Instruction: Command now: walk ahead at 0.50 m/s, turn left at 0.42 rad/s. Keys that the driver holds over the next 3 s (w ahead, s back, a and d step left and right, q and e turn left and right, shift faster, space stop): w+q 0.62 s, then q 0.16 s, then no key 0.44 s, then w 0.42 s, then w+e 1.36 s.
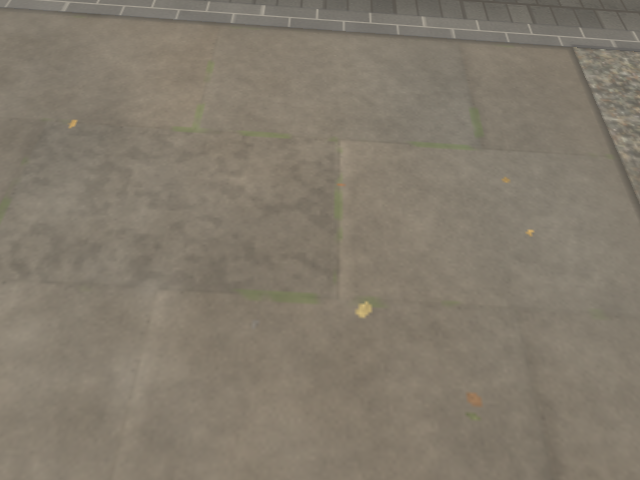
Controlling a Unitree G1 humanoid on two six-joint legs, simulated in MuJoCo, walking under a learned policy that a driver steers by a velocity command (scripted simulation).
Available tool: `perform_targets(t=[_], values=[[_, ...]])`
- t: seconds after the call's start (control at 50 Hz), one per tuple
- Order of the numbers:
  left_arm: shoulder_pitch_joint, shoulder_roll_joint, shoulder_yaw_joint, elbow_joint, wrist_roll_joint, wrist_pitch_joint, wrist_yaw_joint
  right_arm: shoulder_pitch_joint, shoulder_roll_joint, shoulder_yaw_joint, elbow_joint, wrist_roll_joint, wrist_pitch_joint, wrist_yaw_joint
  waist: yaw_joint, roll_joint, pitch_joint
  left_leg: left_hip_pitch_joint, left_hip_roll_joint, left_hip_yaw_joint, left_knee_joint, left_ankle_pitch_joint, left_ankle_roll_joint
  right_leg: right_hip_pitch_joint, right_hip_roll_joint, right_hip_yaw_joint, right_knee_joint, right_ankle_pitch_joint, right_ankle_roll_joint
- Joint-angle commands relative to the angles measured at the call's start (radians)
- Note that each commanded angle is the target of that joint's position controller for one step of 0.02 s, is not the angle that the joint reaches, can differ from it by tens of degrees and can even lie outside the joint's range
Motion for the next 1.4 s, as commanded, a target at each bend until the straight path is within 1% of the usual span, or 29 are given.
perform_targets(t=[0.02, 0.04, 0.06, 0.08, 0.12, 0.18, 0.24, 0.3, 0.32, 0.34, 0.36, 0.38, 0.4, 0.44, 0.52, 0.6, 0.7, 0.76, 0.8, 0.82, 0.84, 0.86, 0.9, 0.94, 1.0, 1.18, 1.32, 1.38, 1.4], values=[[-0.057, 0.082, 0.012, -0.122, 0.000, -0.018, -0.008, 0.405, -0.221, -0.059, 0.070, 0.002, 0.019, -0.060, -0.153, 0.251, -0.201, 0.744, 0.400, -0.563, 0.013, 0.116, 0.332, -0.832, -0.063, 0.051, 0.075, 0.124, 0.019], [-0.140, 0.121, 0.023, -0.137, 0.027, -0.024, -0.019, 0.343, -0.137, -0.032, 0.042, 0.008, 0.002, -0.074, -0.124, 0.045, -0.131, 0.545, 0.383, -0.548, -0.030, 0.016, 0.287, -0.765, -0.135, 0.128, -0.186, 0.360, 0.040], [-0.211, 0.095, 0.024, -0.153, 0.025, -0.014, -0.025, 0.267, -0.095, -0.015, 0.032, 0.003, -0.009, -0.080, -0.075, 0.023, -0.033, 0.289, 0.340, -0.508, -0.067, 0.170, 0.267, -0.622, -0.140, 0.136, -0.392, 0.448, 0.090], [-0.253, 0.069, 0.017, -0.183, 0.014, -0.001, -0.028, 0.229, -0.117, -0.019, 0.021, 0.002, -0.015, -0.081, -0.047, 0.030, 0.024, 0.071, 0.260, -0.420, -0.121, 0.350, 0.247, -0.448, -0.129, 0.093, -0.563, 0.500, 0.121], [-0.271, 0.044, 0.002, -0.202, 0.005, 0.007, -0.033, 0.228, -0.141, -0.027, 0.007, 0.019, -0.017, -0.079, -0.037, 0.100, -0.017, -0.028, 0.183, -0.296, -0.126, 0.596, 0.221, -0.253, -0.094, 0.063, -0.756, 0.593, 0.137], [-0.347, 0.048, -0.009, -0.228, -0.023, -0.006, -0.034, 0.245, -0.116, -0.024, -0.010, 0.047, -0.008, -0.064, -0.067, 0.099, -0.044, -0.024, 0.107, -0.235, -0.107, 0.542, 0.163, -0.090, -0.043, 0.049, -1.000, 0.803, 0.116], [-0.434, 0.081, 0.001, -0.265, -0.024, 0.001, -0.029, 0.326, -0.120, -0.025, -0.003, 0.029, 0.002, -0.050, -0.103, 0.057, -0.006, 0.067, 0.132, -0.323, -0.070, 0.421, 0.147, -0.086, -0.027, 0.069, -1.090, 0.735, 0.112], [-0.328, 0.117, 0.014, -0.249, -0.021, -0.019, -0.025, 0.303, -0.158, -0.039, -0.020, 0.014, 0.014, -0.057, -0.031, 0.042, -0.002, 0.064, 0.109, -0.371, 0.042, 0.333, 0.114, 0.116, 0.011, 0.079, -1.248, 0.625, 0.090], [-0.200, 0.165, 0.030, -0.216, -0.016, -0.039, -0.018, 0.290, -0.148, -0.039, -0.030, 0.013, 0.003, -0.056, 0.032, -0.027, -0.062, 0.005, 0.046, -0.322, 0.222, 0.316, 0.093, 0.298, -0.039, 0.137, -1.275, 0.594, 0.064], [-0.063, 0.246, 0.045, -0.216, -0.009, -0.050, -0.001, 0.308, -0.092, -0.024, -0.067, 0.020, -0.013, -0.054, 0.073, -0.139, -0.214, -0.079, -0.027, -0.204, 0.490, 0.078, 0.071, 0.494, -0.282, 0.372, -1.308, 0.472, 0.024], [-0.062, 0.309, 0.064, -0.227, -0.007, -0.031, 0.005, 0.418, -0.058, -0.025, -0.080, 0.047, -0.006, -0.056, 0.019, -0.352, -0.311, -0.303, -0.138, -0.103, 0.722, -0.419, 0.055, 0.616, -0.474, 0.778, -1.440, 0.323, -0.096], [-0.134, 0.217, 0.055, -0.237, -0.021, -0.015, 0.007, 0.368, -0.145, -0.039, -0.057, 0.012, 0.013, -0.062, -0.004, -0.172, -0.178, -0.407, -0.038, -0.087, 0.807, -0.353, 0.055, 0.510, -0.437, 0.758, -1.452, 0.140, -0.089], [-0.191, 0.149, 0.042, -0.259, -0.019, -0.012, 0.005, 0.297, -0.121, -0.036, -0.062, -0.001, 0.018, -0.049, -0.005, -0.077, -0.052, -0.411, -0.005, -0.081, 0.800, -0.246, 0.045, 0.390, -0.382, 0.616, -1.468, 0.198, -0.067], [-0.218, 0.111, 0.034, -0.243, -0.023, -0.022, 0.007, 0.234, -0.080, -0.034, -0.077, -0.004, 0.027, -0.037, -0.039, -0.073, 0.034, -0.363, 0.046, -0.076, 0.747, -0.154, 0.020, 0.234, -0.314, 0.407, -1.514, 0.469, -0.040], [-0.140, 0.096, 0.037, -0.195, -0.032, -0.051, -0.009, 0.195, -0.056, -0.032, -0.111, -0.006, 0.054, -0.020, -0.086, -0.081, 0.004, -0.358, 0.068, -0.056, 0.726, -0.083, -0.006, 0.228, -0.295, 0.213, -1.537, 0.840, -0.052], [-0.111, 0.110, 0.043, -0.178, -0.029, -0.057, -0.022, 0.046, -0.053, -0.020, -0.170, -0.002, 0.068, -0.001, -0.081, -0.079, 0.021, -0.385, 0.076, -0.019, 0.571, 0.086, -0.018, 0.226, -0.267, 0.060, -1.576, 0.892, -0.053], [-0.092, 0.172, 0.054, -0.170, -0.032, -0.051, -0.008, -0.085, -0.046, 0.002, -0.214, -0.002, 0.059, 0.021, -0.061, -0.084, 0.044, -0.193, 0.039, 0.099, 0.248, 0.162, 0.001, 0.220, -0.249, -0.092, -1.505, 1.120, -0.014], [-0.051, 0.194, 0.060, -0.154, -0.036, -0.031, 0.015, -0.025, -0.080, -0.005, -0.207, -0.013, 0.045, 0.007, -0.070, -0.123, -0.004, -0.105, -0.014, 0.137, 0.167, 0.062, 0.036, 0.315, -0.264, -0.120, -1.326, 1.340, 0.015], [-0.028, 0.204, 0.062, -0.150, -0.039, -0.011, 0.021, 0.165, -0.126, -0.026, -0.144, -0.026, 0.021, -0.009, -0.150, -0.062, -0.111, 0.141, -0.060, 0.108, 0.017, 0.165, 0.078, 0.270, -0.227, -0.150, -0.994, 1.225, 0.056], [0.016, 0.165, 0.052, -0.179, -0.036, -0.005, 0.016, 0.243, -0.212, -0.047, -0.134, -0.031, 0.008, -0.025, -0.162, 0.079, -0.210, 0.383, 0.148, -0.108, 0.065, 0.527, 0.122, 0.055, -0.180, -0.160, -0.702, 0.747, 0.088], [0.122, 0.080, 0.028, -0.222, -0.069, 0.004, 0.009, 0.231, -0.308, -0.064, -0.167, -0.006, 0.015, -0.036, -0.103, 0.257, -0.385, 0.639, 0.482, -0.531, 0.087, 1.036, 0.333, -0.231, -0.014, -0.080, -0.362, 0.050, 0.124], [0.044, 0.167, 0.049, -0.209, -0.035, 0.021, 0.011, 0.269, -0.266, -0.063, -0.174, 0.039, 0.039, -0.054, -0.150, 0.069, -0.429, 0.553, 0.425, -0.464, 0.038, 0.929, 0.319, -0.216, -0.053, 0.057, -0.347, 0.169, 0.118], [-0.061, 0.127, 0.037, -0.221, -0.038, 0.027, 0.008, 0.110, -0.141, -0.022, -0.181, 0.036, 0.045, -0.066, -0.091, 0.031, -0.175, 0.296, 0.315, -0.279, -0.054, 0.751, 0.242, -0.231, -0.107, 0.069, -0.459, 0.307, 0.110], [-0.029, 0.133, 0.041, -0.204, -0.011, 0.059, 0.006, 0.068, -0.094, -0.002, -0.178, 0.038, 0.044, -0.072, -0.041, 0.064, -0.111, 0.148, 0.237, -0.187, -0.105, 0.698, 0.172, -0.133, -0.115, 0.071, -0.556, 0.360, 0.108], [0.000, 0.114, 0.041, -0.184, -0.022, 0.090, 0.004, 0.086, -0.121, -0.004, -0.164, 0.022, 0.030, -0.067, -0.022, 0.059, -0.125, 0.106, 0.209, -0.146, -0.136, 0.663, 0.134, -0.072, -0.083, 0.070, -0.623, 0.414, 0.110], [-0.128, 0.113, 0.046, -0.167, -0.025, 0.123, 0.010, 0.137, -0.104, 0.011, -0.120, 0.015, 0.047, -0.082, -0.068, 0.105, -0.028, 0.084, 0.197, -0.237, -0.275, -0.082, 0.076, -0.070, -0.069, 0.095, -0.922, 0.434, 0.114], [-0.062, 0.099, 0.032, -0.124, -0.022, 0.083, 0.003, 0.210, -0.149, -0.008, -0.064, 0.018, 0.073, -0.083, -0.069, 0.102, 0.008, 0.063, 0.223, -0.346, -0.335, -0.449, 0.151, 0.053, 0.001, 0.015, -1.110, 0.242, 0.052], [0.084, 0.064, 0.020, -0.061, -0.021, 0.062, 0.009, 0.150, -0.139, -0.018, -0.072, 0.036, 0.083, -0.085, 0.001, 0.064, 0.059, -0.078, 0.144, -0.270, -0.288, -0.463, 0.096, 0.296, 0.021, -0.015, -1.461, 0.373, -0.026], [0.142, 0.099, 0.026, -0.038, -0.011, 0.053, 0.018, 0.114, -0.098, -0.013, -0.091, 0.040, 0.079, -0.081, 0.012, -0.006, 0.078, -0.212, 0.077, -0.199, -0.156, -0.413, 0.040, 0.419, -0.066, 0.104, -1.569, 0.310, -0.061]])
Next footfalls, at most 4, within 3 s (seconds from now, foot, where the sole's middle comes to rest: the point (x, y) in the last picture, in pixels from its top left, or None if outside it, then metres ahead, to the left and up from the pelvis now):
0.32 right None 0.37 -0.09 -0.78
0.82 left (233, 453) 0.52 0.20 -0.78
1.40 right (320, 467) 0.51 0.02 -0.78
1.82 left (161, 393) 0.64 0.38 -0.78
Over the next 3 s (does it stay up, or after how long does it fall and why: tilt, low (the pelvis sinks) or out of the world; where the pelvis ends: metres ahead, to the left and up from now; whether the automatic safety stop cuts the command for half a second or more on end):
stays up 1.16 0.40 -0.01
